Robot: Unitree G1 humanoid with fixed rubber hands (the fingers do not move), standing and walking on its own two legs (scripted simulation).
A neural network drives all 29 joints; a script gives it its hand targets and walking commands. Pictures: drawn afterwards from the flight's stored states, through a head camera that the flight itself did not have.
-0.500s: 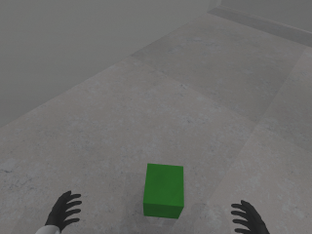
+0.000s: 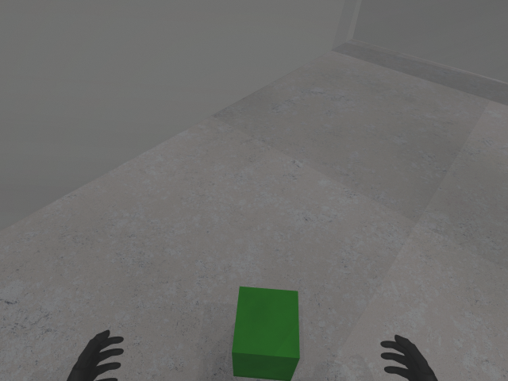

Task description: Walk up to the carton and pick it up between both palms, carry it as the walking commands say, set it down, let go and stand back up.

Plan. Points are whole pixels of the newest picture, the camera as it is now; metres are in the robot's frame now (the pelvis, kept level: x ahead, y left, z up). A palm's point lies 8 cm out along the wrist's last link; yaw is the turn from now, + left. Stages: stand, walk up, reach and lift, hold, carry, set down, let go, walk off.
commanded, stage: stand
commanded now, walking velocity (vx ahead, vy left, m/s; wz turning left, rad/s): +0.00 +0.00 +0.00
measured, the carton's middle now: (265, 334) +0.44 -0.05 -0.63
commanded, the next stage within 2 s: none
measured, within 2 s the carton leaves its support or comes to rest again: neither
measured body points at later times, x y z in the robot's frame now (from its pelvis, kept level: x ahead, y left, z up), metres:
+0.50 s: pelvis +0.03 +0.00 +0.00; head +0.02 +0.00 +0.45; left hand +0.18 +0.28 -0.09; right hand +0.18 -0.26 -0.08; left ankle +0.02 +0.11 -0.72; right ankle +0.01 -0.11 -0.72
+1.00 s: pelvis +0.01 +0.00 +0.00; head -0.02 +0.00 +0.45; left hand +0.16 +0.28 -0.09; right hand +0.16 -0.27 -0.08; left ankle +0.02 +0.11 -0.72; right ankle +0.01 -0.11 -0.72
